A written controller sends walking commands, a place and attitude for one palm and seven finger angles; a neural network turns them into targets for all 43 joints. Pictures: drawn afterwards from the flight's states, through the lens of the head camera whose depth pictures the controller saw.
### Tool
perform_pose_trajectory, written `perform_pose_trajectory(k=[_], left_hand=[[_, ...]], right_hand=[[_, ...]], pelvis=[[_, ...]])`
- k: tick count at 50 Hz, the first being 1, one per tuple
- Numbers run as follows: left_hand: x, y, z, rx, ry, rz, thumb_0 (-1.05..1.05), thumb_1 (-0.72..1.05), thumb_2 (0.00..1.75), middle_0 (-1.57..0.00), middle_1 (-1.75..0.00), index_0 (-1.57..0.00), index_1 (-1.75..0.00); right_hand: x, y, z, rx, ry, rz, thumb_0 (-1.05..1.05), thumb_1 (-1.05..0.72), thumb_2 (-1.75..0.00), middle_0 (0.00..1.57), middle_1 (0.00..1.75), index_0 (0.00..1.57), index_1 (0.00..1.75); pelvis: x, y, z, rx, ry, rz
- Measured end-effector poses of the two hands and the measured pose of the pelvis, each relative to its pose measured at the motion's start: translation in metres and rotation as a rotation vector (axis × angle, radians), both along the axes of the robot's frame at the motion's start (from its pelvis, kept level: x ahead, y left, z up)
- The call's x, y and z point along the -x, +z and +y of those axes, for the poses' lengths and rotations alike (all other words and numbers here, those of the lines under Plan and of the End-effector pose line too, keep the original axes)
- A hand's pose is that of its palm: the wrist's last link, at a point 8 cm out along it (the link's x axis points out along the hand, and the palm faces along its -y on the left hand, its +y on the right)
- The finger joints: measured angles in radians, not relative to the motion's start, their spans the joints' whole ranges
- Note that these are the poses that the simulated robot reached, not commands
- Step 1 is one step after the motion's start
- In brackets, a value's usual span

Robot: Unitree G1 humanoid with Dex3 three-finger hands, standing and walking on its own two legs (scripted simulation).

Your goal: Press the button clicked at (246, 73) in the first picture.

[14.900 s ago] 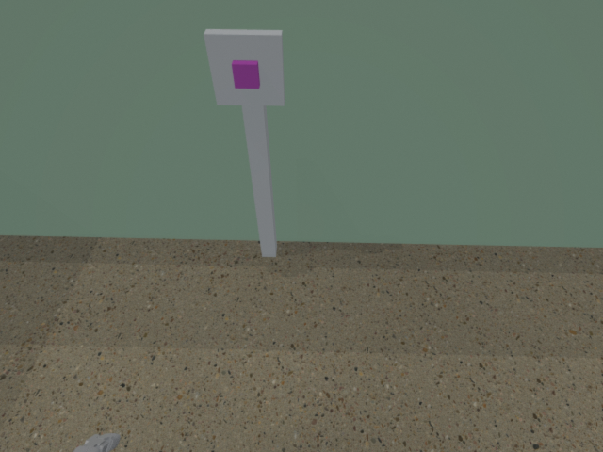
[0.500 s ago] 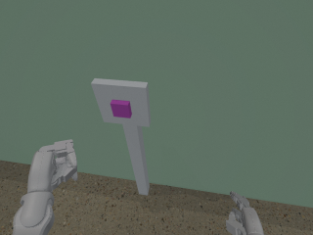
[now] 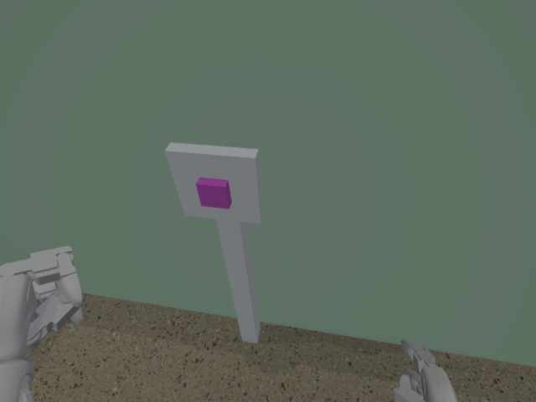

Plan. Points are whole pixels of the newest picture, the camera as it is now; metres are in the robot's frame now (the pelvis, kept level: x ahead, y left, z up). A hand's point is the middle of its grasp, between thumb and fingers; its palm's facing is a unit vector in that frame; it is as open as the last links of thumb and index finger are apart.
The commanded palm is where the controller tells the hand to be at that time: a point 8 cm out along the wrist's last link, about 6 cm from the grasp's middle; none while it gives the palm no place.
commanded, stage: draw the hand back to the body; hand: left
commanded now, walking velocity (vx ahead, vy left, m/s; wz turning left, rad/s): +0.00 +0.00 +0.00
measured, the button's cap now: (214, 192) +0.49 +0.18 +0.04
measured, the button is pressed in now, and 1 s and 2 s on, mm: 0 0 0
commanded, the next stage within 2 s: step back with the hand held close in 0.14 s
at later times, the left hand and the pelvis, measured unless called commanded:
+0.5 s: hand (81, 302) +0.17 +0.24 +0.15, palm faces +0.33 -0.82 -0.46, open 3.1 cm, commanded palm +0.11 +0.29 +0.17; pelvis -0.02 +0.01 +0.00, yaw +0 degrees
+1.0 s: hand (24, 354) +0.11 +0.26 +0.15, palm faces +0.35 -0.81 -0.46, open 3.1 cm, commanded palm +0.05 +0.31 +0.17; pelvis -0.08 +0.03 -0.01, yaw +1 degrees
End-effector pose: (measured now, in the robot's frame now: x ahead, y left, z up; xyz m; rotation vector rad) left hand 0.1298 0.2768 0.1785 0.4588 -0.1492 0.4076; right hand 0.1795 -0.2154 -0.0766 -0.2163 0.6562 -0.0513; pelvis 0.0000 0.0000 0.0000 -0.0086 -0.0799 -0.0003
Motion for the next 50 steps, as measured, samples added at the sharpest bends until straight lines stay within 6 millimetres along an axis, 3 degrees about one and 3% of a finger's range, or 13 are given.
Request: perform_pose_trajectory(k=[7,19,26,41,50], left_hand=[[0.001,-0.007,-0.003,0.025,-0.005,0.006,0.01,0.89,0.9,-1.3,-1.5,-1.31,-1.5],[-0.003,0.006,0.003,-0.046,-0.029,-0.034,0.01,0.89,0.9,-1.3,-1.5,-1.31,-1.5],[-0.004,-0.006,0.001,-0.058,-0.09,0.06,0.01,0.89,0.9,-1.3,-1.5,-1.31,-1.5],[0.034,-0.005,0.015,-0.092,-0.098,0.001,0.01,0.89,0.9,-1.3,-1.5,-1.31,-1.5],[0.057,-0.006,0.027,-0.107,-0.105,-0.061,0.01,0.89,0.9,-1.3,-1.5,-1.31,-1.5]], right_hand=[[0.007,0.001,-0.001,0.007,-0.006,-0.007,0.01,-0.91,-0.9,0.2,0.3,0.2,0.3],[0.018,0.0,-0.005,0.007,-0.027,0.028,0.01,-0.91,-0.9,0.2,0.3,0.2,0.3],[0.035,-0.005,-0.016,0.03,-0.107,0.097,0.01,-0.91,-0.9,0.2,0.3,0.2,0.3],[0.067,0.001,-0.006,0.05,-0.115,0.072,0.01,-0.91,-0.9,0.2,0.3,0.2,0.29],[0.096,0.002,0.004,0.092,-0.107,0.075,0.01,-0.91,-0.9,0.2,0.3,0.2,0.3]], pelvis=[[0.005,0.0,-0.002,0.001,-0.003,-0.006],[0.013,0.0,-0.001,0.013,0.002,0.04],[0.019,0.0,0.008,0.005,-0.004,0.092],[0.057,-0.007,0.017,0.013,-0.005,0.103],[0.077,-0.011,0.026,0.032,0.013,0.102]])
